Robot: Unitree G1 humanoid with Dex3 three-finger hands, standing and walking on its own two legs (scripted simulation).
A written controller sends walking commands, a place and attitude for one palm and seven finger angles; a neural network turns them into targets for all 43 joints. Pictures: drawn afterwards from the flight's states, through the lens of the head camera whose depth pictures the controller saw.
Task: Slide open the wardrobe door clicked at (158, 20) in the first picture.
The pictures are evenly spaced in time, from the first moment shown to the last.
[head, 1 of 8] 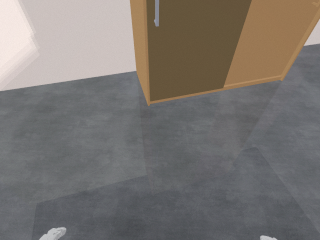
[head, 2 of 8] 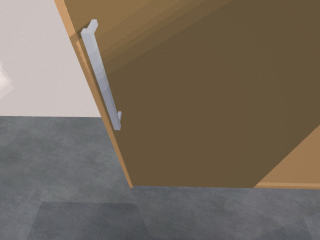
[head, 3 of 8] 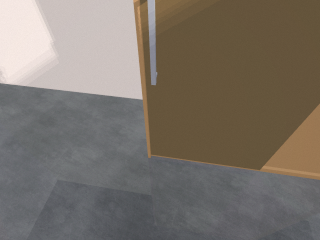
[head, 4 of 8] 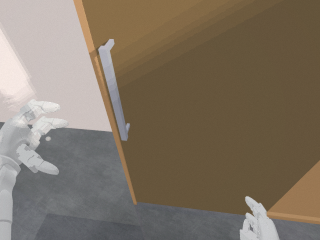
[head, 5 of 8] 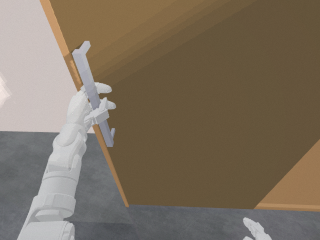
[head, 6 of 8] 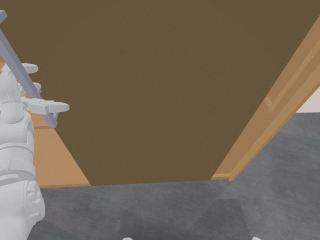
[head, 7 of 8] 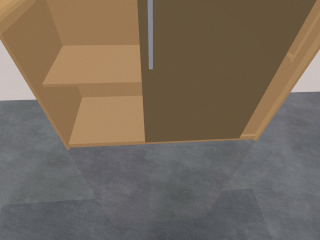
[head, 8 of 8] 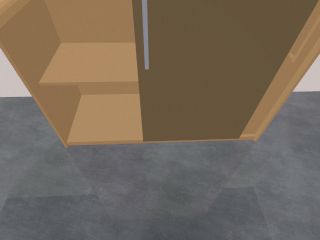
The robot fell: no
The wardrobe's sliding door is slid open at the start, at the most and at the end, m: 0.00 0.57 0.56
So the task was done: yes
